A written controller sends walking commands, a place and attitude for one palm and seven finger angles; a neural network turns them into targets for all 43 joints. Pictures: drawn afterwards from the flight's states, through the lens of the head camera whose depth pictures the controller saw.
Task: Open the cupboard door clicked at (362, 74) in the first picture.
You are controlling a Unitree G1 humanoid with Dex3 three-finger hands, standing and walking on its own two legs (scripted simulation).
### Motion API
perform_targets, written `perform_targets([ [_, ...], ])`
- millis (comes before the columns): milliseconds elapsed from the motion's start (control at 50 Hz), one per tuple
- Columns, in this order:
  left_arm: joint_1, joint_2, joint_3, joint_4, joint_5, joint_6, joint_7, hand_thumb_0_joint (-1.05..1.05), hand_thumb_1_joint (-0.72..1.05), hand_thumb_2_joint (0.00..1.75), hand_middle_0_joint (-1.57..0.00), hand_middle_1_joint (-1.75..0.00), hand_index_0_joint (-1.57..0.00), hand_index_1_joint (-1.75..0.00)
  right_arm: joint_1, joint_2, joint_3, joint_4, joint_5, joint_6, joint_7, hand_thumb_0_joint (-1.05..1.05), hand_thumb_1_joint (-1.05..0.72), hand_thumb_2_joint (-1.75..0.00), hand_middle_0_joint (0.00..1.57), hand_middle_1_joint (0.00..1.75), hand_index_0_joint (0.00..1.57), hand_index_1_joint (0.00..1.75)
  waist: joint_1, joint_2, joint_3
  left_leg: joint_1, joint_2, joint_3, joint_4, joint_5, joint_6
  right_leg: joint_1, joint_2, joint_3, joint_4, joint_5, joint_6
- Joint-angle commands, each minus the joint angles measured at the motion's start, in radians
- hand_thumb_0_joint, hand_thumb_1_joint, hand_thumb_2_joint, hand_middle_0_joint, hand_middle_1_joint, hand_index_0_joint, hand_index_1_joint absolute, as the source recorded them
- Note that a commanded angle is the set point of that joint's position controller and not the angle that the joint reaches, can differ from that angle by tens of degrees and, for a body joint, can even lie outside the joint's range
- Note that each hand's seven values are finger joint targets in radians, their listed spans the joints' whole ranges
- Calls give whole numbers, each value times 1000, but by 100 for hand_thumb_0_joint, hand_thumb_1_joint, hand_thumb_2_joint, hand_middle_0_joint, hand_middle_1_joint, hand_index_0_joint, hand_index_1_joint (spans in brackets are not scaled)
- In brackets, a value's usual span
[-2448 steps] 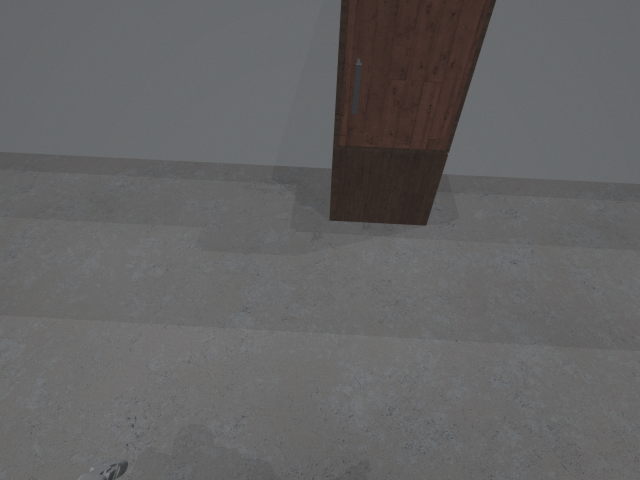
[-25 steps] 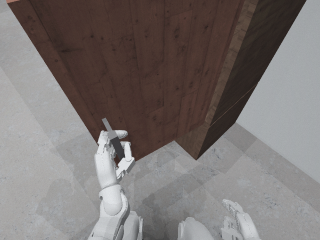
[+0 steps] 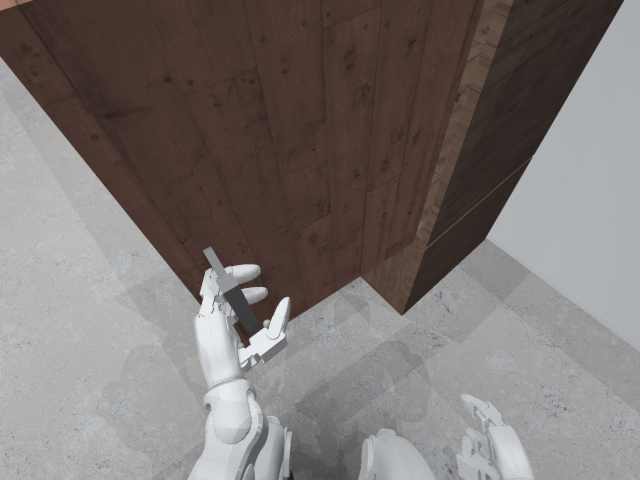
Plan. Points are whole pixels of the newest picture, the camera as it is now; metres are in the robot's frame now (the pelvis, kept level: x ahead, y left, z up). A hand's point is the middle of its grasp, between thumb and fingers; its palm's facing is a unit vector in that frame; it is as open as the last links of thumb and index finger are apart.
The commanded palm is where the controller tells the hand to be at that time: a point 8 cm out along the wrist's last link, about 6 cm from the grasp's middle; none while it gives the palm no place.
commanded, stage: open thumb and fingers to let go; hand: left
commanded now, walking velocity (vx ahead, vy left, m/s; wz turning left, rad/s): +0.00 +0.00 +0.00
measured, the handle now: (236, 299) +0.33 +0.12 +0.01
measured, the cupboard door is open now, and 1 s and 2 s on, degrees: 83 87 85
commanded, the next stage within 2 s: slide the hand sideways off the handle in 0.52 s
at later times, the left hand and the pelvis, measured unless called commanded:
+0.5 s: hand (266, 330) +0.29 +0.08 +0.02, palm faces +0.26 -0.96 -0.03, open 15.0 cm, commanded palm +0.25 +0.12 +0.02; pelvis +0.00 +0.03 +0.00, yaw -2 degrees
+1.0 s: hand (264, 371) +0.24 +0.07 +0.02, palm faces -0.17 -0.98 +0.05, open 16.2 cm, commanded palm +0.22 +0.14 +0.02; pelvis -0.02 +0.05 -0.01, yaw -3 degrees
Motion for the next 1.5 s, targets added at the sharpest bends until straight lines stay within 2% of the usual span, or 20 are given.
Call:
perform_targets([
  [0,-55,-37,-37,-207,36,-56,-9,0,-22,42,-32,-123,-32,-123,2,-80,-30,-130,4,-48,-6,0,-90,-90,20,30,20,30,-35,-160,-304,61,-28,-28,-53,188,42,407,-82,297,-290,619,158],
  [80,-114,-33,-44,-190,58,-83,-2,0,-50,30,-30,-120,-30,-120,-19,-83,-30,-119,-1,-58,-8,0,-90,-90,20,30,20,30,-46,-146,-258,59,-25,-34,-41,145,46,307,-69,277,-286,464,146],
  [140,-138,-33,-48,-211,79,-100,16,0,-50,30,-29,-115,-29,-115,-27,-83,-31,-125,-4,-66,-7,0,-90,-90,20,30,20,30,-31,-89,-294,99,-27,-28,-42,151,50,263,-55,247,-265,405,130],
  [220,-95,-50,-53,-212,88,-85,37,0,-50,30,-26,-95,-26,-95,-20,-80,-29,-144,-6,-66,-5,0,-90,-90,20,30,20,30,-19,-72,-338,143,-27,-27,-57,187,53,263,-35,207,-244,420,118],
  [280,-139,-84,-85,-194,85,-64,46,0,-50,30,-23,-80,-23,-80,-26,-83,-24,-149,-4,-64,-5,0,-90,-90,20,30,20,30,-37,-86,-300,161,-25,-26,-70,155,57,217,-25,183,-257,347,117],
  [480,-194,-115,-106,-181,100,-29,82,0,-50,30,-15,-30,-15,-30,-28,-82,-15,-152,-8,-71,-6,0,-90,-90,20,30,20,30,-32,-69,-301,207,-21,-38,-98,169,56,172,2,128,-238,292,98],
  [600,-230,-149,-133,-177,111,-25,94,0,-50,30,-15,-30,-15,-30,-40,-81,-12,-145,-8,-81,1,0,-90,-90,20,30,20,30,-39,-56,-293,222,-17,-47,-103,155,55,128,9,109,-228,248,92],
  [620,-219,-35,-326,-194,205,-56,-97,0,-50,30,-15,-30,-15,-30,23,-124,-19,-143,-3,-70,9,0,-90,-90,20,30,20,30,-131,-67,-253,216,-14,-42,-66,169,70,107,-8,137,-213,325,96],
  [640,-247,19,-266,-285,163,-96,-201,0,-50,30,-15,-30,-15,-30,21,-113,-31,-167,6,-61,9,0,-90,-90,20,30,20,30,-82,-32,-343,222,-21,-37,-57,196,72,164,-17,153,-198,373,89],
  [660,-227,62,-244,-290,146,-109,-267,0,-50,30,-15,-30,-15,-30,14,-114,-30,-176,10,-54,6,0,-90,-90,20,30,20,30,-63,-26,-375,217,-25,-37,-55,201,73,197,-18,167,-190,397,85],
  [720,-205,52,-285,-337,59,-123,-446,0,-50,30,-15,-30,-15,-30,11,-118,-24,-212,34,-56,1,0,-90,-90,20,30,20,30,-84,-9,-324,223,-23,-48,-51,189,77,159,-15,164,-187,364,79],
  [780,-161,37,-215,-328,-87,-87,-504,0,-50,30,-15,-30,-15,-30,-14,-123,-18,-242,60,-53,-12,0,-90,-90,20,30,20,30,-67,-57,-255,199,-20,-51,-66,101,75,133,-4,165,-232,216,85],
  [820,-109,55,-149,-347,-138,-61,-485,0,-50,30,-15,-30,-15,-30,-27,-129,-16,-265,67,-50,-15,0,-90,-90,20,30,20,30,-33,-65,-254,187,-24,-48,-80,88,73,147,1,156,-236,163,82],
  [880,-20,99,-71,-349,-123,-44,-422,0,-50,30,-15,-30,-15,-30,-21,-130,-18,-276,62,-36,-9,0,-90,-90,20,30,20,30,-5,-105,-270,165,-24,-41,-74,108,69,161,3,148,-208,179,85],
  [920,51,127,-48,-353,-76,-45,-382,0,-50,30,-15,-30,-15,-30,-15,-128,-20,-287,56,-28,1,0,-90,-90,20,30,20,30,17,-73,-280,160,-26,-45,-77,140,65,154,8,133,-172,207,77],
  [940,71,103,-77,-369,-56,-47,-372,0,-50,30,-15,-30,-15,-30,-15,-122,-21,-294,55,-24,8,0,-90,-90,20,30,20,30,10,-65,-278,169,-25,-40,-73,145,65,139,5,135,-167,222,80],
  [1040,124,138,-67,-429,-15,-66,-363,0,-50,30,-15,-30,-15,-30,-16,-117,-21,-312,53,-6,15,0,-90,-90,20,30,20,30,11,-41,-252,155,-27,-36,-66,110,62,121,8,149,-168,191,76],
  [1160,154,152,-71,-473,-58,-62,-421,0,-50,30,-15,-30,-15,-30,-16,-121,-15,-323,60,-3,0,0,-90,-90,20,30,20,30,-18,-45,-205,137,-22,-43,-59,57,65,95,13,153,-190,133,83],
  [1320,298,211,15,-524,-116,-56,-485,0,-50,30,-15,-30,-15,-30,-8,-124,-17,-329,63,-17,-17,0,-90,-90,20,30,20,30,12,-40,-252,119,-23,-40,-37,127,64,142,20,149,-158,218,82],
  [1480,370,258,87,-562,-153,-61,-550,0,-50,30,-15,-30,-15,-30,-10,-120,-26,-321,69,-23,-33,0,-90,-90,20,30,20,30,8,-61,-253,78,-21,-29,10,155,64,169,13,182,-153,291,97],
])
